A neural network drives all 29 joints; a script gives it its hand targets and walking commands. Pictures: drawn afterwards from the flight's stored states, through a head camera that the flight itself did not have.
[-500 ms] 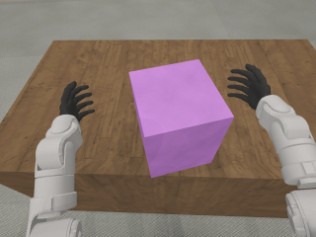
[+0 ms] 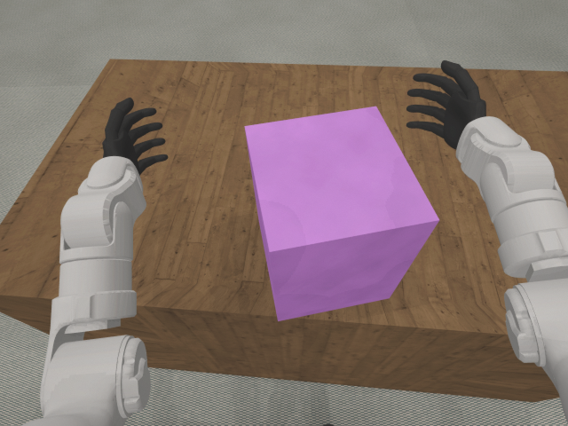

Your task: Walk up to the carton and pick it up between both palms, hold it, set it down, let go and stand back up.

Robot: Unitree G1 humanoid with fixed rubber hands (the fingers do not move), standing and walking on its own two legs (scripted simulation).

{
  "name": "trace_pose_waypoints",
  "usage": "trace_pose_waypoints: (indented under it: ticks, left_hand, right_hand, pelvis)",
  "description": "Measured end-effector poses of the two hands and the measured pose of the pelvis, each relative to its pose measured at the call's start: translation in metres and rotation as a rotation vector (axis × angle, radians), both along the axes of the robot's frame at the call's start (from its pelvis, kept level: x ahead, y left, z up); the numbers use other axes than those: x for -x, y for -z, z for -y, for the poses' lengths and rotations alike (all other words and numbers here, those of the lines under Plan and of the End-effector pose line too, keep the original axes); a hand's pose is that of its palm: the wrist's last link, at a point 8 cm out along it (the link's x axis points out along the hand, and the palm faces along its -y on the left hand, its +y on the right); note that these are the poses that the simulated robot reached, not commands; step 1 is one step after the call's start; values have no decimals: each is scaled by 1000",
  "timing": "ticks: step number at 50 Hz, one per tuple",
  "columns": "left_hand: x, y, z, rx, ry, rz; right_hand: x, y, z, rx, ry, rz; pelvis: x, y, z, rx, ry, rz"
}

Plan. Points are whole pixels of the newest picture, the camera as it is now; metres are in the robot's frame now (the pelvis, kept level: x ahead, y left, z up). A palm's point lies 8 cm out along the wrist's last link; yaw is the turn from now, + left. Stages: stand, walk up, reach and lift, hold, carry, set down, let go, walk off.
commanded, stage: reach and lift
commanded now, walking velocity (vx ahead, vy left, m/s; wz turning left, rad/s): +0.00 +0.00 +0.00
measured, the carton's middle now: (323, 220) +0.41 -0.01 +0.01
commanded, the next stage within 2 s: none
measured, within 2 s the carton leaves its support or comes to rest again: neither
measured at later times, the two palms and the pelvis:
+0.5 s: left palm (158, 216) +0.38 +0.23 +0.05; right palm (429, 190) +0.44 -0.17 +0.05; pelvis +0.00 +0.01 -0.01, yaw -1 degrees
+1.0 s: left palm (170, 225) +0.38 +0.22 +0.03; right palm (415, 189) +0.46 -0.15 +0.04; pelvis -0.01 +0.00 -0.01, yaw +0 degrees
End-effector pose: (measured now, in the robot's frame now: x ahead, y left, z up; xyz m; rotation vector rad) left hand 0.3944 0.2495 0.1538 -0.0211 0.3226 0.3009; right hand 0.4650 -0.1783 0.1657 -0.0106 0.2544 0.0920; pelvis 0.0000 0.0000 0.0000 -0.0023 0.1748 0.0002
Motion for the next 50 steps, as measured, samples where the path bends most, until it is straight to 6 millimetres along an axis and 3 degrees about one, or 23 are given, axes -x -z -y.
trace_pose_waypoints:
  ticks: [8,15,24,50]
  left_hand:
    - [13,33,-4,-6,-5,-27]
    - [19,73,1,4,-6,-78]
    - [14,99,14,5,-3,-50]
    - [14,123,25,-5,-24,41]
  right_hand:
    - [7,31,5,11,30,-31]
    - [19,73,6,35,48,-91]
    - [21,110,-7,28,21,-91]
    - [9,126,-25,36,-14,-33]
  pelvis:
    - [-2,0,-3,6,-12,10]
    - [0,1,-7,7,-8,-18]
    - [4,5,-9,8,7,-74]
    - [7,14,4,0,-4,-171]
